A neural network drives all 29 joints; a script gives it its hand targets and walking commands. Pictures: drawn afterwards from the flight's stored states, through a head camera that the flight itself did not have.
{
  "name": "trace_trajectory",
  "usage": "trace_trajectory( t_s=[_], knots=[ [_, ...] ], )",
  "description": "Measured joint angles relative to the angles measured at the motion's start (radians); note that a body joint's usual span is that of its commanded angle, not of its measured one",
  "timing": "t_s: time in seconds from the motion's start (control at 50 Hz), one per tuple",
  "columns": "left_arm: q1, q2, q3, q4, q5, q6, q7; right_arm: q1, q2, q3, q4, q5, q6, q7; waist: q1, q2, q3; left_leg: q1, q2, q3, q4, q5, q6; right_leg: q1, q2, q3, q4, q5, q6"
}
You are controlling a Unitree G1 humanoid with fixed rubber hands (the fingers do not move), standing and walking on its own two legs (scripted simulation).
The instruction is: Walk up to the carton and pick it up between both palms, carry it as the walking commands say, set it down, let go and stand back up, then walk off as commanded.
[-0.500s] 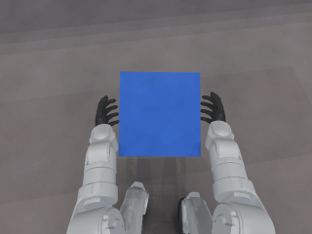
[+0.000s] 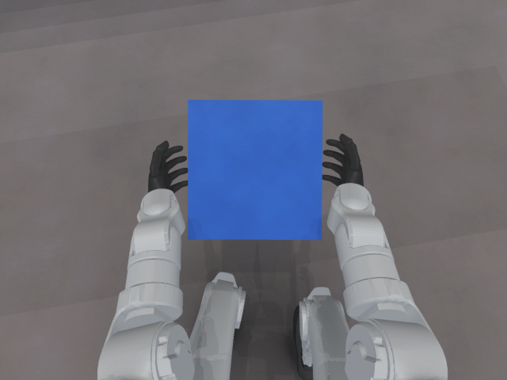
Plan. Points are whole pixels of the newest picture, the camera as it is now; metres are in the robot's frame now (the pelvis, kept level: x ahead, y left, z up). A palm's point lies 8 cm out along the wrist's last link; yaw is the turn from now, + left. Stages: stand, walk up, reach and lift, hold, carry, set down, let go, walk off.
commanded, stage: set down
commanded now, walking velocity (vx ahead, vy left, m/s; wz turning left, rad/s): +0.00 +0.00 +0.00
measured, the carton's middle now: (254, 172) +0.47 +0.07 -0.18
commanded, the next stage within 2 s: none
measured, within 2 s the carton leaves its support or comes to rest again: neither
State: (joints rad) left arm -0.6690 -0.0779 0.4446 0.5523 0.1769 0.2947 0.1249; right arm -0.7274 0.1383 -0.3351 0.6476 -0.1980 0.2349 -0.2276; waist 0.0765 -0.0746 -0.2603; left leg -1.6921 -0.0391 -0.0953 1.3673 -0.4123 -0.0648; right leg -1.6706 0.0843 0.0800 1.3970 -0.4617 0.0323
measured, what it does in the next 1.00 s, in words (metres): lowers itself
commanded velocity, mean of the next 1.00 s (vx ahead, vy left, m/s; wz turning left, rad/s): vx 0.00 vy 0.00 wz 0.00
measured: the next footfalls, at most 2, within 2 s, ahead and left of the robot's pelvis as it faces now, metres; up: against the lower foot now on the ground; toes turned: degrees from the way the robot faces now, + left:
none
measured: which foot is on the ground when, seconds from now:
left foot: down 0.00-1.00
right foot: down 0.00-1.00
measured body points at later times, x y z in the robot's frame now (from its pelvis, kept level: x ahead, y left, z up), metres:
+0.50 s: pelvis -0.02 +0.00 -0.07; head +0.23 +0.01 +0.29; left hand +0.41 +0.23 -0.17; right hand +0.46 -0.07 -0.17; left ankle +0.09 +0.14 -0.56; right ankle +0.07 -0.12 -0.56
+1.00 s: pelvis -0.04 +0.02 -0.13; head +0.26 +0.05 +0.20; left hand +0.43 +0.24 -0.26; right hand +0.47 -0.06 -0.25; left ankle +0.09 +0.14 -0.56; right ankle +0.07 -0.12 -0.56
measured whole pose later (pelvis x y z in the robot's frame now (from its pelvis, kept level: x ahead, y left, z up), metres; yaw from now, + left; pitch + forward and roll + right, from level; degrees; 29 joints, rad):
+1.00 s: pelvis -0.04 +0.02 -0.13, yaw -2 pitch +46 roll -2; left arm -0.99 0.05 0.42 0.70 0.13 0.29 0.15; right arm -1.06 0.00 -0.33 0.81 -0.12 0.21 -0.24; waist 0.09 -0.07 -0.09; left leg -2.17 -0.07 -0.09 1.83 -0.47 -0.06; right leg -2.13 0.12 0.09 1.84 -0.52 0.09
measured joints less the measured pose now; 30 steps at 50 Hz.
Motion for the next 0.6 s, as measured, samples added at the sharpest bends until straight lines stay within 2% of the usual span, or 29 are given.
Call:
trace_trajectory(
  t_s=[0.08, 0.18, 0.26, 0.36, 0.42, 0.52, 0.6],
  knots=[
    [-0.013, 0.026, -0.013, 0.021, -0.008, 0.001, -0.020, 0.009, 0.000, 0.027, -0.018, 0.029, 0.010, -0.031, -0.006, -0.006, -0.014, -0.050, 0.005, -0.007, 0.046, -0.015, -0.011, -0.053, 0.010, -0.008, 0.046, -0.012, -0.006],
    [-0.039, 0.038, -0.006, 0.054, -0.011, 0.008, -0.023, -0.011, -0.018, 0.044, 0.006, 0.044, 0.022, -0.041, 0.007, -0.002, -0.010, -0.088, 0.008, -0.003, 0.097, -0.032, -0.015, -0.096, 0.018, -0.005, 0.103, -0.026, -0.007],
    [-0.072, 0.052, 0.016, 0.089, -0.011, 0.000, -0.034, -0.055, -0.028, 0.041, 0.043, 0.033, 0.021, -0.039, 0.022, 0.005, 0.006, -0.119, 0.010, 0.002, 0.136, -0.038, -0.017, -0.131, 0.025, 0.000, 0.144, -0.031, -0.005],
    [-0.122, 0.081, 0.044, 0.117, -0.009, -0.007, -0.094, -0.118, -0.044, 0.027, 0.071, 0.010, 0.017, -0.020, 0.036, 0.006, 0.034, -0.172, 0.011, 0.004, 0.186, -0.041, -0.018, -0.186, 0.033, 0.002, 0.193, -0.030, 0.001],
    [-0.149, 0.095, 0.044, 0.114, -0.014, -0.006, -0.108, -0.153, -0.053, 0.023, 0.071, 0.012, 0.018, -0.015, 0.038, 0.005, 0.055, -0.207, 0.009, 0.002, 0.219, -0.041, -0.019, -0.219, 0.035, 0.000, 0.222, -0.030, 0.005],
    [-0.196, 0.105, 0.041, 0.102, -0.020, 0.004, -0.093, -0.208, -0.062, 0.005, 0.073, 0.021, 0.018, -0.018, 0.029, -0.001, 0.088, -0.262, 0.001, -0.002, 0.272, -0.044, -0.017, -0.268, 0.034, -0.004, 0.270, -0.036, 0.013],
    [-0.226, 0.101, 0.032, 0.099, -0.017, 0.012, -0.049, -0.237, -0.067, -0.008, 0.080, 0.028, 0.017, -0.023, 0.019, -0.007, 0.100, -0.305, -0.005, -0.003, 0.310, -0.049, -0.013, -0.305, 0.033, -0.006, 0.302, -0.042, 0.020]
  ],
)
